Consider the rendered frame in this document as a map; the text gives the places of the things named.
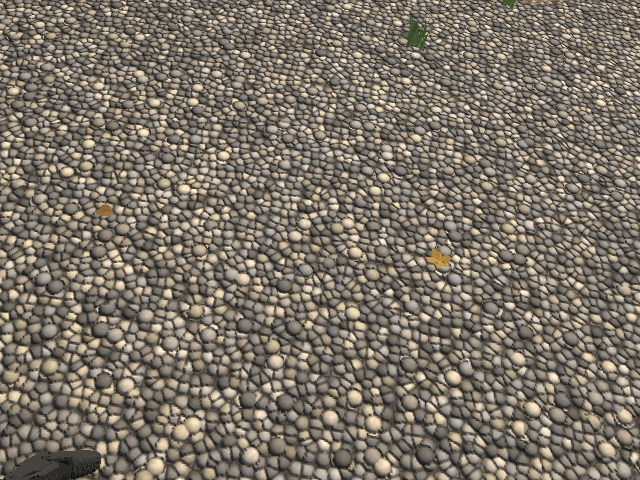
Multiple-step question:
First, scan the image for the robot left hand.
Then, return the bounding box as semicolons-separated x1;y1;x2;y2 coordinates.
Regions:
0;450;102;480

